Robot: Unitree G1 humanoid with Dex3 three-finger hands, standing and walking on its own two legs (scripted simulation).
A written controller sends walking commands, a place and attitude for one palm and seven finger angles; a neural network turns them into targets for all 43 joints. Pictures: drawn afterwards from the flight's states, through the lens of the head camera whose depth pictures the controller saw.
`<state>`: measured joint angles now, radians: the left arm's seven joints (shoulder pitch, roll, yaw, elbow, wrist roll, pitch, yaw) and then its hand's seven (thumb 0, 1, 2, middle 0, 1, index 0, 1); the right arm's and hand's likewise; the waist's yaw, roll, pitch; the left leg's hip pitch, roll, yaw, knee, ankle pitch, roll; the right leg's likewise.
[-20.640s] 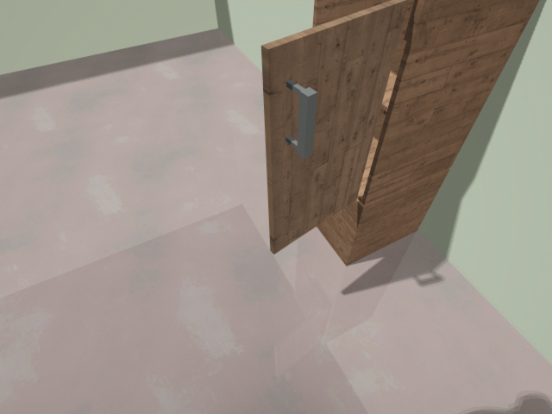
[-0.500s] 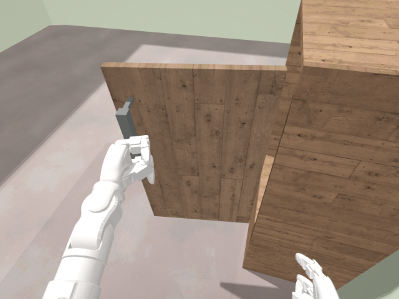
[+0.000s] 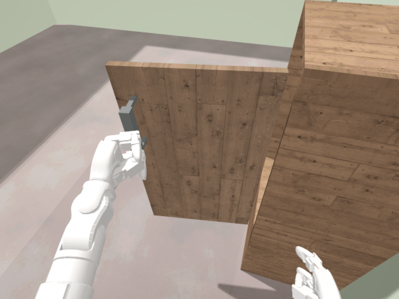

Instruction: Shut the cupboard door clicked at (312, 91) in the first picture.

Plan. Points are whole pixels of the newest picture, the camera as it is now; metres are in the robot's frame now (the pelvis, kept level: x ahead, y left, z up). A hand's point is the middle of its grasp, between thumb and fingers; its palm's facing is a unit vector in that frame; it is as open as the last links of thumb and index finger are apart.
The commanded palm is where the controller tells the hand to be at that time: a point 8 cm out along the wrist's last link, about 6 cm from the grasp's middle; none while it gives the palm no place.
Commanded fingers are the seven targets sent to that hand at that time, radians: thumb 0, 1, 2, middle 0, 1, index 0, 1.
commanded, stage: push the door shut along its arc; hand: left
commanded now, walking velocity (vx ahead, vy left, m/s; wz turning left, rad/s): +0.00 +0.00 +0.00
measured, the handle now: (136, 128) +0.44 +0.17 +0.12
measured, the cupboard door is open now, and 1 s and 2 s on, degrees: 100 85 62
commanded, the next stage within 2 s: pull the fist back off the door in 1.80 s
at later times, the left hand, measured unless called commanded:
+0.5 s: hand (157, 139) +0.40 +0.11 +0.12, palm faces -0.22 -0.97 -0.05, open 3.1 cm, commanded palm +0.40 +0.16 +0.13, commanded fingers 0.00 0.90 0.90 -1.30 -1.50 -1.30 -1.50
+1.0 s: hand (175, 121) +0.46 +0.08 +0.13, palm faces -0.34 -0.94 -0.03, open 3.1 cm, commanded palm +0.46 +0.14 +0.13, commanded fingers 0.00 0.90 0.90 -1.30 -1.50 -1.30 -1.50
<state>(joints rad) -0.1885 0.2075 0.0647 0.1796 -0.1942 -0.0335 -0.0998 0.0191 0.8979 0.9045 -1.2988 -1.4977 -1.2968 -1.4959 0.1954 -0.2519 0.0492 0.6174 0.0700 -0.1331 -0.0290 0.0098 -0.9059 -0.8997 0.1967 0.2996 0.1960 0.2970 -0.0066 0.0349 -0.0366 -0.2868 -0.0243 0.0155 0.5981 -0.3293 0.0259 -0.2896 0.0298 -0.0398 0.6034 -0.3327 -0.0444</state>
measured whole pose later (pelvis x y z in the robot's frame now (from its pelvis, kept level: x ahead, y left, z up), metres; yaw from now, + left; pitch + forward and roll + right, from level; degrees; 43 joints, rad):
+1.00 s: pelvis +0.00 +0.01 -0.01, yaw +0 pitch +8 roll +0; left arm -0.88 0.29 0.12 1.02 -0.17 -0.20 -0.32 0.02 0.90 0.90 -1.30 -1.50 -1.30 -1.50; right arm 0.33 -0.28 0.03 0.70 0.04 -0.09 -0.03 0.01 -0.91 -0.90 0.20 0.30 0.20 0.30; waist -0.13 0.02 -0.03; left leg -0.45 -0.03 0.03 0.66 -0.34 0.04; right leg -0.46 0.02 -0.03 0.67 -0.34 -0.03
